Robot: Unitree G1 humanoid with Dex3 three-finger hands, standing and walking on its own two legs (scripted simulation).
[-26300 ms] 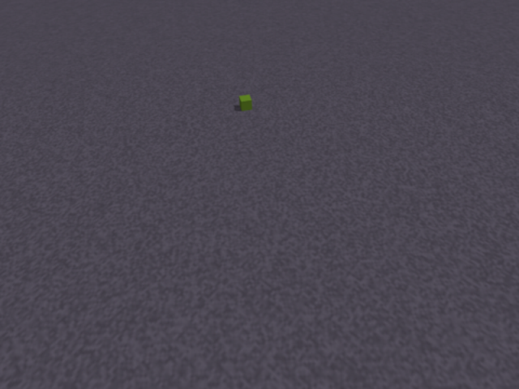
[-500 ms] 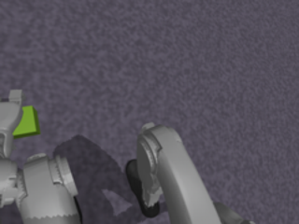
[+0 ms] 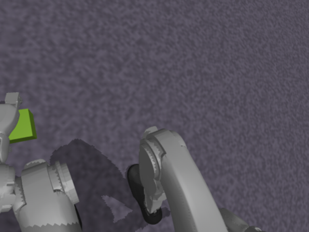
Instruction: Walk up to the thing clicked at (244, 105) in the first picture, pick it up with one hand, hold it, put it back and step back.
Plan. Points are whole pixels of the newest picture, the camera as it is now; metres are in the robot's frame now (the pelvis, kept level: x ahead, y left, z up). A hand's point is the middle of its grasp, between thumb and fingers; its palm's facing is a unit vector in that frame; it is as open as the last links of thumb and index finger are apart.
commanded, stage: close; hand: left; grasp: from above
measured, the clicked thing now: (16, 126) +0.42 +0.24 -0.28
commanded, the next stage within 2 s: settle in 1.12 s
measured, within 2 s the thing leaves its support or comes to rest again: leaves its support in 1.56 s
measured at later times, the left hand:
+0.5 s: hand (3, 133) +0.40 +0.26 -0.25, palm faces -0.47 -0.02 -0.88, open 11.8 cm
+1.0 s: hand (2, 132) +0.40 +0.26 -0.25, palm faces -0.48 -0.03 -0.88, open 11.2 cm
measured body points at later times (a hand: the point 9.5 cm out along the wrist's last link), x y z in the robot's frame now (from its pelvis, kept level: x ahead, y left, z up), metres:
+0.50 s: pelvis +0.00 +0.00 +0.00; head +0.25 +0.12 +0.35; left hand +0.42 +0.26 -0.20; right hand +0.07 -0.24 -0.07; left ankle +0.06 +0.13 -0.28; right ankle +0.11 -0.11 -0.28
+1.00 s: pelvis +0.00 +0.00 +0.00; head +0.25 +0.11 +0.35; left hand +0.42 +0.26 -0.20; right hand +0.07 -0.25 -0.08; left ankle +0.06 +0.13 -0.28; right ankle +0.11 -0.11 -0.28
